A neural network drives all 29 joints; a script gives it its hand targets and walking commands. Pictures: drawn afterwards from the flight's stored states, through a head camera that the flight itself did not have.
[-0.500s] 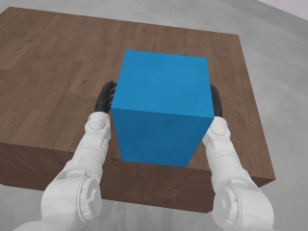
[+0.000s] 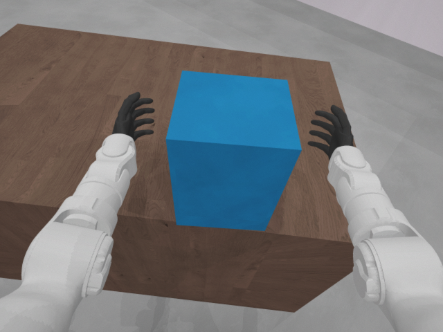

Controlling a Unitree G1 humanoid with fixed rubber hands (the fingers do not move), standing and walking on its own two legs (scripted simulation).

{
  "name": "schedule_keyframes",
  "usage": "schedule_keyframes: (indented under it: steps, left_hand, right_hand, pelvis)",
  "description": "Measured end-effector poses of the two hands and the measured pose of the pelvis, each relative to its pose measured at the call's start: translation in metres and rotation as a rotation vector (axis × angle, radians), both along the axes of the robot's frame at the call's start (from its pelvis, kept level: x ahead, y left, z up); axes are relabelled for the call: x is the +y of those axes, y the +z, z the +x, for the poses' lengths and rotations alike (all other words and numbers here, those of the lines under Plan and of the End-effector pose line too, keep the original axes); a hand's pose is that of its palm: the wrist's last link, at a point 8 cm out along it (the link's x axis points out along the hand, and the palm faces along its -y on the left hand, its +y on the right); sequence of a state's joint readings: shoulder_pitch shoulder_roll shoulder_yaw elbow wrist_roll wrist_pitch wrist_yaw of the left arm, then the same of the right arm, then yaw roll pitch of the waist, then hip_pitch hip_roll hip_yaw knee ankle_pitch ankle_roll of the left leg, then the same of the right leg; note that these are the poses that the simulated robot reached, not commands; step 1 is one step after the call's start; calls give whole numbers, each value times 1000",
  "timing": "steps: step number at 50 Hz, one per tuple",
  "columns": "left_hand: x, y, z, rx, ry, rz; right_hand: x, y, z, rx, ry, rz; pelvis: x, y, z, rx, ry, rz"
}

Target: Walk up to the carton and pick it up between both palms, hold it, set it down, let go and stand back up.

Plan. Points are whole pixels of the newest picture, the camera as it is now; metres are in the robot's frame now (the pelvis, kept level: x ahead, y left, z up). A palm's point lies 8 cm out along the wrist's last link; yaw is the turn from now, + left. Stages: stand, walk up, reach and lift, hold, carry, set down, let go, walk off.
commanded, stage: set down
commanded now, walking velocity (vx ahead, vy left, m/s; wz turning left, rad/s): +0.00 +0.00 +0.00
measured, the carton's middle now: (227, 158) +0.45 -0.03 +0.06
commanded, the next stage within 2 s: let go in 0.62 s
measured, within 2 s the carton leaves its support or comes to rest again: neither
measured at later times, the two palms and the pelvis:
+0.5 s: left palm (108, 89) +0.48 +0.17 +0.20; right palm (358, 109) +0.44 -0.24 +0.20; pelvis -0.01 -0.01 +0.00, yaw +2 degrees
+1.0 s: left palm (105, 122) +0.44 +0.17 +0.16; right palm (353, 136) +0.41 -0.23 +0.17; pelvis +0.00 -0.01 +0.01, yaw +1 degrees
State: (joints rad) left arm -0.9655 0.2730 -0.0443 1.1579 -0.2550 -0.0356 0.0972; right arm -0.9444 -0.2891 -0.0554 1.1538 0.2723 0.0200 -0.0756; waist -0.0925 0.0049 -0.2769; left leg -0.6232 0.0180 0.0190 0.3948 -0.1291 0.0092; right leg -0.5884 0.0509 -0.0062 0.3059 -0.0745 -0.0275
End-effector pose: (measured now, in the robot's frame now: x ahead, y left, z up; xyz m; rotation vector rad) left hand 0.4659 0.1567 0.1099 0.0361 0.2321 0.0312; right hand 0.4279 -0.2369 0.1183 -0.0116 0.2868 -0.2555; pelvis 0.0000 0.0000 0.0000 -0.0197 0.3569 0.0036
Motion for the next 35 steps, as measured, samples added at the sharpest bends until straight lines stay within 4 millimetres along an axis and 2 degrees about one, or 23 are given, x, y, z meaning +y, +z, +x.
schedule_keyframes:
  steps: [4,10,16,22,29,35]
  left_hand:
    - [-3,15,1,0,-6,-4]
    - [-3,43,3,-15,-8,5]
    - [3,68,5,-19,2,-10]
    - [10,86,9,-24,1,-6]
    - [9,96,10,-27,-25,-2]
    - [8,92,6,-14,-38,-14]
  right_hand:
    - [-2,16,2,-4,10,3]
    - [5,43,7,-24,25,12]
    - [10,61,10,-13,23,9]
    - [6,78,10,-8,4,16]
    - [-5,92,8,-22,-10,27]
    - [-11,89,3,-19,-7,20]
  pelvis:
    - [-1,-2,-6,-2,-5,4]
    - [-3,-3,-13,-12,4,5]
    - [-7,-1,-15,-36,20,5]
    - [-9,1,-12,-54,31,5]
    - [-9,4,-6,-86,29,4]
    - [-9,7,-3,-124,20,7]
